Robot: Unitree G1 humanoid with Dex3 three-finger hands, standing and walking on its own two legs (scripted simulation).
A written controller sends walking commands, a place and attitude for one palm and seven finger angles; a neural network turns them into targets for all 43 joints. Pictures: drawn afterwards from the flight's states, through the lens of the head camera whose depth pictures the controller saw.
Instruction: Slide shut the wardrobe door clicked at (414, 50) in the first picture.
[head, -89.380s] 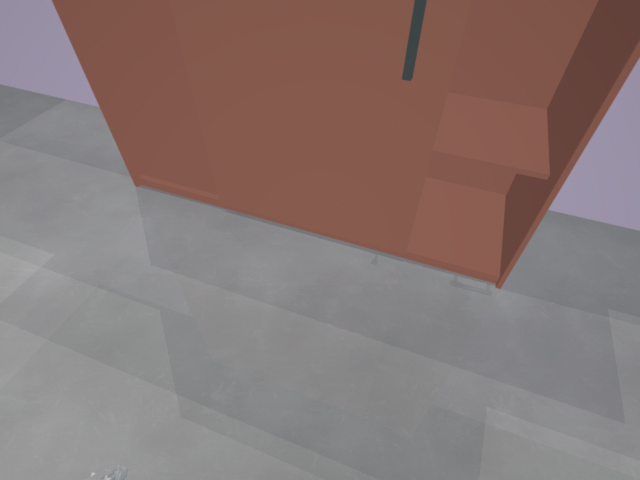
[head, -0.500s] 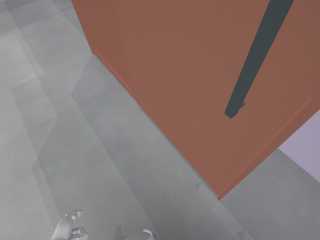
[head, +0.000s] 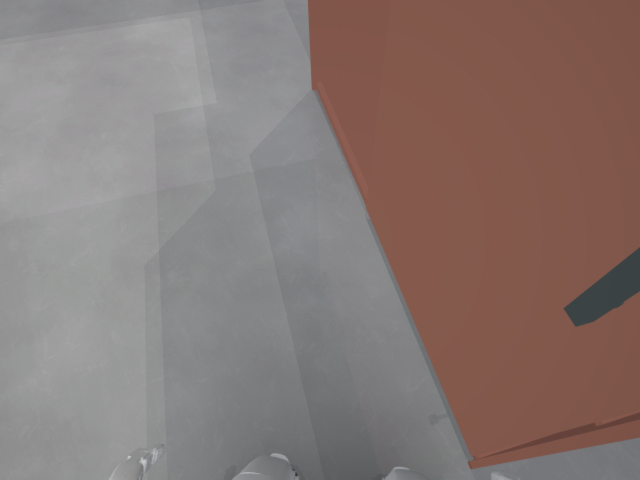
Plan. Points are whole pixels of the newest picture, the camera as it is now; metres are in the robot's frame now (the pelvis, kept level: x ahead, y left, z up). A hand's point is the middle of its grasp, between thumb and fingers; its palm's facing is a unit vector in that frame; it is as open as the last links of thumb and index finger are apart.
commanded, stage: walk to a spot facing it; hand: left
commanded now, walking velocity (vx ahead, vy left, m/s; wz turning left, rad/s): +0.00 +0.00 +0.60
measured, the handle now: out of the picture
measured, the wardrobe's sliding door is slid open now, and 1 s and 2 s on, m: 0.01 0.01 0.01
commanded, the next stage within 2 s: none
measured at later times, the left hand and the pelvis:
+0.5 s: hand out of the picture +0.10 +0.22 -0.14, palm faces +0.32 -0.91 -0.28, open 7.4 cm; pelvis +0.05 -0.02 +0.00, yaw +19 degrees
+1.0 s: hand out of the picture +0.03 +0.23 -0.14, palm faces +0.60 -0.76 -0.25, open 7.4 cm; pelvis +0.06 -0.01 +0.01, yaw +37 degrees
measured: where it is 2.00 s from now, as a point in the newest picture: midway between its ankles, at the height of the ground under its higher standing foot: outside the picture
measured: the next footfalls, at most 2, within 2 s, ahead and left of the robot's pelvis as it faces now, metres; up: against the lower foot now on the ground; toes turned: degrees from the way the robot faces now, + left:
left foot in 0.24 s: +0.04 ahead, +0.13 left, +0.00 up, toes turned +11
right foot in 0.48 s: +0.14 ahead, -0.13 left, +0.00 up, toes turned +16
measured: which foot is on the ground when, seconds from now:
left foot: down 0.00-0.00, up 0.02-0.22, down 0.24-0.48, up 0.50-0.74, down 0.76-1.00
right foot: down 0.00-0.24, up 0.26-0.46, down 0.48-0.74, up 0.76-1.00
